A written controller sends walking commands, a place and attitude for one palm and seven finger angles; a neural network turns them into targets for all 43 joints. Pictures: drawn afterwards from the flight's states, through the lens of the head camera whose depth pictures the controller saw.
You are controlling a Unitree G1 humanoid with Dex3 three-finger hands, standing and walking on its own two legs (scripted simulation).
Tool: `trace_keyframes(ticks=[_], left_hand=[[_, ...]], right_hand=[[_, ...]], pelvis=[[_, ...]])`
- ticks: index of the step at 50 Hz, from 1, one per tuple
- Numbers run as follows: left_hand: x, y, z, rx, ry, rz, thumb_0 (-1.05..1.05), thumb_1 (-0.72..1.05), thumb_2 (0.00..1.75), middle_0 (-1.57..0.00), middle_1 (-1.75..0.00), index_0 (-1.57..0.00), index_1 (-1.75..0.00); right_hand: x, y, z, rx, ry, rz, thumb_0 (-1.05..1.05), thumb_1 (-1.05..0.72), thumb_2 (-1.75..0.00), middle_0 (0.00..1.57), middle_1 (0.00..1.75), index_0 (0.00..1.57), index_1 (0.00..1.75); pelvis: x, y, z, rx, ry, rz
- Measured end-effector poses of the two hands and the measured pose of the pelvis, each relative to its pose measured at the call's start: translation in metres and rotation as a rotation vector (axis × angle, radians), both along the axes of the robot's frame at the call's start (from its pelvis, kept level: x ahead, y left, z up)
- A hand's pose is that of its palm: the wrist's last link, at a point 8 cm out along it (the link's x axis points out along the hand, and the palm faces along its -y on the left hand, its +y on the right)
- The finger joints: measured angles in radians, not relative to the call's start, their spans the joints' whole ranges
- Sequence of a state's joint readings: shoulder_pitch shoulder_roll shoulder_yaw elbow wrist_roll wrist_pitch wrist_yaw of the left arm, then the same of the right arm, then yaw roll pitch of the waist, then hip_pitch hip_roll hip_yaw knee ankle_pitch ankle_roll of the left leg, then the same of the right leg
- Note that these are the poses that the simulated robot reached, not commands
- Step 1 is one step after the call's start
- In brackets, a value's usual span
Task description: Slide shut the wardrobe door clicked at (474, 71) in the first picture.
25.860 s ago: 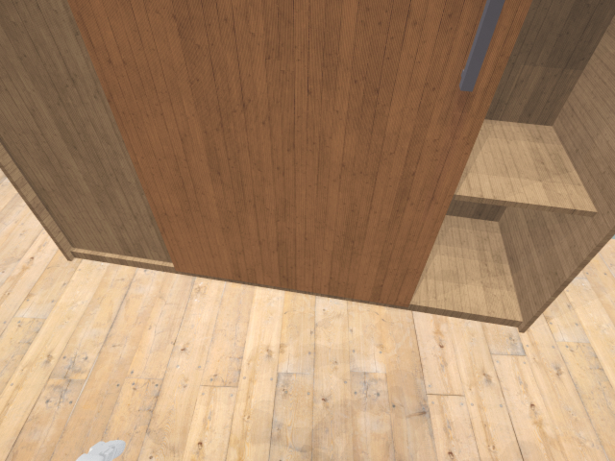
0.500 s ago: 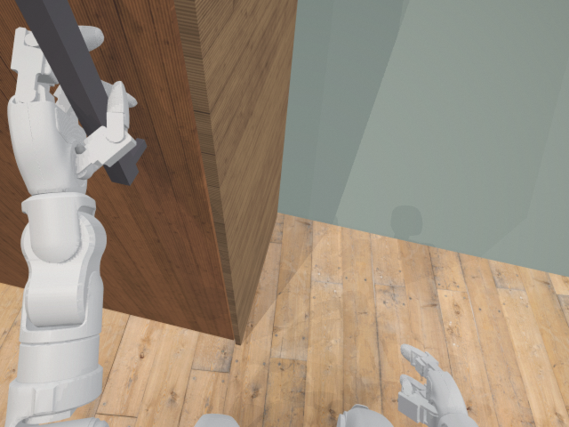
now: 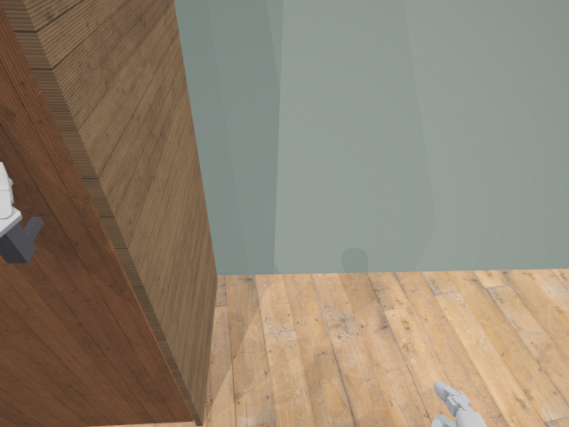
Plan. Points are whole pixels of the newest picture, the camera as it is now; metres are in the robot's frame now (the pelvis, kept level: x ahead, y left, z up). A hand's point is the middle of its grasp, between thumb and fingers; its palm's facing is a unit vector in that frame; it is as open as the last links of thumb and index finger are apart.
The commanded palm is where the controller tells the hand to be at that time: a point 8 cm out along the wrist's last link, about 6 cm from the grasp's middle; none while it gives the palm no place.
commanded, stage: stop walking and hold the door there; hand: left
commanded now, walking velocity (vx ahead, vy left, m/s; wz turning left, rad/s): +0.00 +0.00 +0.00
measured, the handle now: out of the picture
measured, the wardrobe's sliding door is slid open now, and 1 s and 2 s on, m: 0.00 0.00 0.00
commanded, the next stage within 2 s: none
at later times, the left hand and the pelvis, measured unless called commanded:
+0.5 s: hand (1, 206) +0.26 +0.31 +0.23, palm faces +0.59 -0.77 -0.23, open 7.0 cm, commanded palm +0.21 +0.34 +0.22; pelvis +0.00 +0.01 +0.00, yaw -3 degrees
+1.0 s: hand (1, 206) +0.26 +0.31 +0.23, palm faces +0.59 -0.77 -0.23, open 6.9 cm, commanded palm +0.21 +0.34 +0.22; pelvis -0.01 +0.01 +0.00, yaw -1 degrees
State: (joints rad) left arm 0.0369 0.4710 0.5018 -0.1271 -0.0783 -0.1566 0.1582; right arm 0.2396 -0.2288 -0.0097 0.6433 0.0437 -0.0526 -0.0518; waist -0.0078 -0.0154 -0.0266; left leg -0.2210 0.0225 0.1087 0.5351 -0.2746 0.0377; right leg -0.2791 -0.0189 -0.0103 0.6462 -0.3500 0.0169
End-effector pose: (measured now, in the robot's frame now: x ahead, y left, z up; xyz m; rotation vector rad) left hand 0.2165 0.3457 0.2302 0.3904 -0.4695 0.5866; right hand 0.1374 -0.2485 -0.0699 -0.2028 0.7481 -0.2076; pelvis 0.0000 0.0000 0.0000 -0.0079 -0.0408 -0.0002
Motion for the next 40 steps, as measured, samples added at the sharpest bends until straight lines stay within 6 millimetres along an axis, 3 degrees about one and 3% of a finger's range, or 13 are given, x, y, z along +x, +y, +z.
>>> trace_keyframes(ticks=[6, 13, 29, 40], left_hand=[[-0.001, -0.001, 0.001, 0.009, 0.018, 0.021, -0.2, 0.62, 0.83, -0.54, -1.48, -0.17, -1.29], [0.0, 0.002, 0.0, 0.021, 0.002, -0.013, -0.24, 0.59, 0.85, -0.54, -1.51, -0.17, -1.3], [0.0, 0.001, 0.0, 0.015, 0.01, -0.009, -0.22, 0.61, 0.86, -0.52, -1.51, -0.16, -1.31], [0.0, 0.0, 0.0, 0.004, 0.016, 0.002, -0.21, 0.62, 0.84, -0.52, -1.5, -0.17, -1.3]], right_hand=[[-0.02, 0.005, -0.021, 0.043, 0.072, 0.004, 0.01, -0.9, -0.9, 0.2, 0.3, 0.2, 0.3], [-0.033, 0.007, -0.02, 0.016, 0.118, -0.033, 0.01, -0.9, -0.9, 0.2, 0.3, 0.2, 0.3], [0.008, 0.017, -0.001, 0.024, 0.01, 0.01, 0.01, -0.9, -0.9, 0.2, 0.3, 0.2, 0.3], [0.015, 0.013, 0.001, 0.013, 0.01, 0.018, 0.01, -0.9, -0.9, 0.2, 0.3, 0.2, 0.3]], pelvis=[[-0.006, -0.002, -0.002, -0.02, 0.014, -0.018], [-0.006, 0.007, 0.001, -0.008, 0.021, -0.044], [-0.001, 0.006, 0.005, -0.012, 0.024, -0.055], [0.002, 0.004, 0.006, -0.011, 0.023, -0.052]])
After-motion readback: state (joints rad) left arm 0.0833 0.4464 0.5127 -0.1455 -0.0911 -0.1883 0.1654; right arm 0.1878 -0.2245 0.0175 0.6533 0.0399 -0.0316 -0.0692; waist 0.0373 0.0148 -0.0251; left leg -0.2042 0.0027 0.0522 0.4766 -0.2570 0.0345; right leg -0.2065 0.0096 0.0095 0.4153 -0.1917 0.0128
